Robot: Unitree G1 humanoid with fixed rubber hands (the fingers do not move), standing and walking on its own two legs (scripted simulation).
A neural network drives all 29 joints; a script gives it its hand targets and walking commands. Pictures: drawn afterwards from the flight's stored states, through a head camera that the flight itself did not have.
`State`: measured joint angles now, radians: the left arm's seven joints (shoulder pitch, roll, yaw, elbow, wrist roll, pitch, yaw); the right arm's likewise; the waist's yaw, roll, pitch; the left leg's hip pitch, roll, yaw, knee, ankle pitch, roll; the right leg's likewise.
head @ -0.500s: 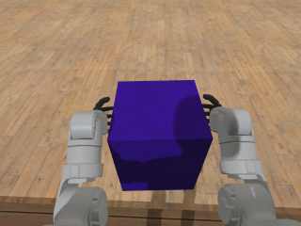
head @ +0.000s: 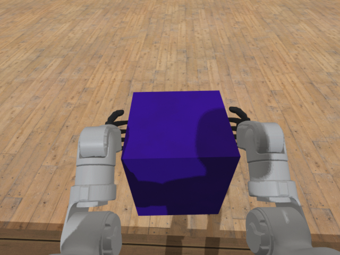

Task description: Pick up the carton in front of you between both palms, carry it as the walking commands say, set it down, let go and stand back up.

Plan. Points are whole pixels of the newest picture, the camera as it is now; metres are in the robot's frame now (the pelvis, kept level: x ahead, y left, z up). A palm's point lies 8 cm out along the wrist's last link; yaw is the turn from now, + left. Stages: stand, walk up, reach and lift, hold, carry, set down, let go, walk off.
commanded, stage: carry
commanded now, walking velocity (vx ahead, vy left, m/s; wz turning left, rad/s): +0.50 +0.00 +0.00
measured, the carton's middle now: (177, 155) +0.34 +0.00 +0.05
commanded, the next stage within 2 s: none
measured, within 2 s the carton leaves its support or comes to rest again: neither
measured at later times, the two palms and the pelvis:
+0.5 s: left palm (146, 107) +0.48 +0.08 +0.10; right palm (250, 101) +0.49 -0.22 +0.10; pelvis +0.13 -0.07 +0.00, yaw +0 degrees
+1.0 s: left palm (143, 73) +0.78 +0.11 +0.02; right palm (217, 72) +0.77 -0.19 +0.03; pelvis +0.43 -0.03 -0.07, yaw -2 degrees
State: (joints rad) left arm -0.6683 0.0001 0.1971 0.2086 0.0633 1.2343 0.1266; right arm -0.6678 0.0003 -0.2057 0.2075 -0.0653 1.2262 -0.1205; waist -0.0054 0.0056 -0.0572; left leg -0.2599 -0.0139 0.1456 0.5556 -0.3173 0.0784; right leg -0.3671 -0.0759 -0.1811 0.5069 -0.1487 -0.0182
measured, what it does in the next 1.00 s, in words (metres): goes down: right foot, then left foot 0.06 m lower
